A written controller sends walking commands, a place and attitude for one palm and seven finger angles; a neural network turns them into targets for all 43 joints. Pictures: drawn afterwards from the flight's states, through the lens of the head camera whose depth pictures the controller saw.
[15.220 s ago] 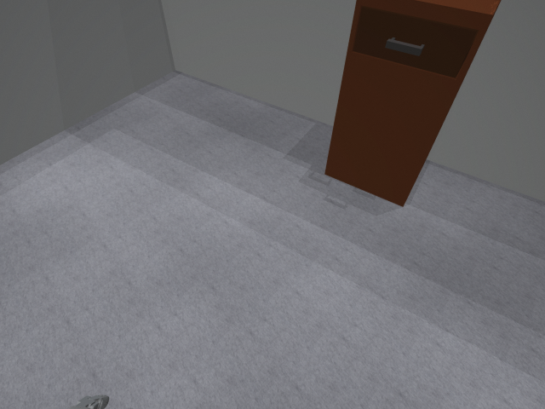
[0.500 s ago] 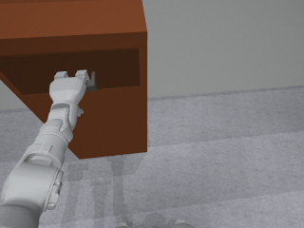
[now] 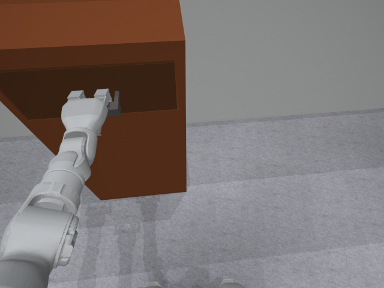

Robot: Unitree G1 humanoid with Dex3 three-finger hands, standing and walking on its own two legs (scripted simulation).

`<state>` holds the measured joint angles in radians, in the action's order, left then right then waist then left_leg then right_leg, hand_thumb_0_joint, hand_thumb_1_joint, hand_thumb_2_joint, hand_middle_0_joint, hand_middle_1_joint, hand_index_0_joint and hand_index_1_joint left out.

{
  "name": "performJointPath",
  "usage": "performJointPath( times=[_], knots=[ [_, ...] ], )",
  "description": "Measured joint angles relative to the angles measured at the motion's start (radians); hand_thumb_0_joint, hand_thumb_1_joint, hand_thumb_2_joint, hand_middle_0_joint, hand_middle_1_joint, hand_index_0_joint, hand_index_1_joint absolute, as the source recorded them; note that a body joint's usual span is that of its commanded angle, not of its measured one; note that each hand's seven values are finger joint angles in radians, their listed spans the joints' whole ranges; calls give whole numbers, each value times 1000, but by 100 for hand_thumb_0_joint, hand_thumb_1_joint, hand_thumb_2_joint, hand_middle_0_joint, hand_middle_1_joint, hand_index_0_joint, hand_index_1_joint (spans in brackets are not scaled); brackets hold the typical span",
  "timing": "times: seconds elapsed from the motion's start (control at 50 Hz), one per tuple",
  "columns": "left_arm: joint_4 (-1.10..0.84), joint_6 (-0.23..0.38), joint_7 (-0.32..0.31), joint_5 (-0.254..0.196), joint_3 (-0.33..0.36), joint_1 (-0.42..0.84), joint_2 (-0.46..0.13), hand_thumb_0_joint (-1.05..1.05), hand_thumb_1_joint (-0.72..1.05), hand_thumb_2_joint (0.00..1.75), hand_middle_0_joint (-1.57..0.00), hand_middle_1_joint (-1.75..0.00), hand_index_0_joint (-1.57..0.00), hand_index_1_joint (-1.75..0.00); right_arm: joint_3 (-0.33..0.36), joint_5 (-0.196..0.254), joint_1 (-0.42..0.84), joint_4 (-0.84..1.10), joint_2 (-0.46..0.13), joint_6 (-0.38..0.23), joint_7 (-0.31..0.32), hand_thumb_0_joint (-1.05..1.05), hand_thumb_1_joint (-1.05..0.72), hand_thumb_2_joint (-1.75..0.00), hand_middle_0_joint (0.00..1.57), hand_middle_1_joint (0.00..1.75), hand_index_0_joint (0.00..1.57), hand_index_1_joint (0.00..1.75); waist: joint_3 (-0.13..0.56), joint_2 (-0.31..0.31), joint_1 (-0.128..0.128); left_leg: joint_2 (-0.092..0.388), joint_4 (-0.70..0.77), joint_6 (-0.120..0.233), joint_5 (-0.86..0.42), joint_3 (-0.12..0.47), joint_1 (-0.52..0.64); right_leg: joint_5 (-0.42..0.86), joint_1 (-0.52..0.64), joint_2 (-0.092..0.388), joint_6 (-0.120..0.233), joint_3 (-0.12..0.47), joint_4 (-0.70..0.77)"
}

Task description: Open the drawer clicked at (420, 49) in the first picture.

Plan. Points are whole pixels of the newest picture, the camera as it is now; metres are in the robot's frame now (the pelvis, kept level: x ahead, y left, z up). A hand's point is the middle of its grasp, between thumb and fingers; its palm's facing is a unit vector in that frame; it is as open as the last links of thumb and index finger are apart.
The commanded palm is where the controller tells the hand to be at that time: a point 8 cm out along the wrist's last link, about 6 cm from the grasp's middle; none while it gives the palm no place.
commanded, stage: pull the drawer open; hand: left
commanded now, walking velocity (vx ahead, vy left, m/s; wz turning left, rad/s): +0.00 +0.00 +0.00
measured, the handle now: (93, 103) +0.53 +0.22 +0.03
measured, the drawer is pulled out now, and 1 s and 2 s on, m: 0.00 0.08 0.30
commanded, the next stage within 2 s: none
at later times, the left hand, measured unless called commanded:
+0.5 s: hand (93, 141) +0.44 +0.21 +0.01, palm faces -0.04 -0.03 -1.00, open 6.2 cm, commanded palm +0.42 +0.21 +0.07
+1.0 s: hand (91, 157) +0.39 +0.21 +0.01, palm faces -0.02 -0.05 -1.00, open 6.2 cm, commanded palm +0.35 +0.20 +0.07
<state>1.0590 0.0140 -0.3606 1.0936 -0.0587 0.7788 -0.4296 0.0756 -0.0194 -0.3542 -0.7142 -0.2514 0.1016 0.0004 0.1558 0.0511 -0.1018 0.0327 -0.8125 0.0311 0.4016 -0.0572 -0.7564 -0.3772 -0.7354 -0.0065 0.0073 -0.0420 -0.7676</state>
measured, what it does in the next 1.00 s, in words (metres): stands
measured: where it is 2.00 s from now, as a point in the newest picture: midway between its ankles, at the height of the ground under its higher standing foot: outside the picture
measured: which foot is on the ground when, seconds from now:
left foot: down 0.00-1.00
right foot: down 0.00-1.00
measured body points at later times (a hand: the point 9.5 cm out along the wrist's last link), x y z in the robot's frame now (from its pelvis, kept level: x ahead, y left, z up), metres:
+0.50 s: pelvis +0.00 +0.00 +0.00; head +0.08 -0.01 +0.45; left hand +0.43 +0.21 +0.07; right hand +0.07 -0.27 -0.13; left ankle -0.02 +0.10 -0.70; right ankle -0.02 -0.12 -0.70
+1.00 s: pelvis +0.00 +0.00 +0.01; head +0.06 -0.02 +0.46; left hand +0.39 +0.21 +0.06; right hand +0.03 -0.27 -0.13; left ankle -0.02 +0.10 -0.70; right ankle -0.02 -0.12 -0.70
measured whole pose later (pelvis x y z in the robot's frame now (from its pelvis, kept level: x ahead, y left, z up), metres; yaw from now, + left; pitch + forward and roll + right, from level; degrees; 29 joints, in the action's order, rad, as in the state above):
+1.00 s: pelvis +0.00 +0.00 +0.01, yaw -1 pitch +15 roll -1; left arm 0.70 -0.03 -0.38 1.05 -0.08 0.40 -0.37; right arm 0.09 0.00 -0.35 -0.70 -0.25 0.11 0.00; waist 0.15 0.06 -0.06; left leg 0.03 -0.74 0.03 0.38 -0.09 -0.62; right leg -0.35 -0.62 -0.01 0.01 -0.01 -0.71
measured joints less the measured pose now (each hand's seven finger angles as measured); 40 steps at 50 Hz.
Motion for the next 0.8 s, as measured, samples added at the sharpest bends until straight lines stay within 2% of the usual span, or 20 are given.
performJointPath(
  times=[0.12,0.34,0.44,0.66,0.8],
  knots=[
    [-57,-7,12,-13,4,-56,3,0,69,79,-28,-131,-31,-129,6,2,-1,14,2,6,-4,0,-90,-90,20,30,20,30,3,4,8,4,15,0,1,-11,22,3,17,-4,-1,12,13],
    [-241,-18,7,-26,-6,-238,44,0,70,78,-26,-133,-31,-127,8,9,20,27,9,18,-14,0,-90,-90,20,30,20,30,7,8,39,-1,53,2,1,-21,95,3,85,-3,-6,23,47],
    [-169,-1,-12,0,-30,-171,63,0,68,80,-28,-133,-32,-127,4,4,54,10,11,9,-6,0,-90,-90,20,30,20,30,0,-1,51,-11,36,0,1,2,85,-7,83,8,-3,1,27],
    [-56,4,-15,9,-18,-77,46,0,66,82,-31,-132,-34,-130,2,-1,67,19,12,-9,2,0,-90,-90,20,30,20,30,-2,-1,34,-8,3,-3,-10,8,34,-1,33,7,4,-6,-9],
    [-117,4,-11,-7,7,-145,29,1,68,80,-29,-132,-33,-129,7,3,19,15,8,0,0,0,-90,-90,20,30,20,30,-4,3,27,1,20,-4,-17,-11,50,14,37,-3,4,14,6]
  ],
)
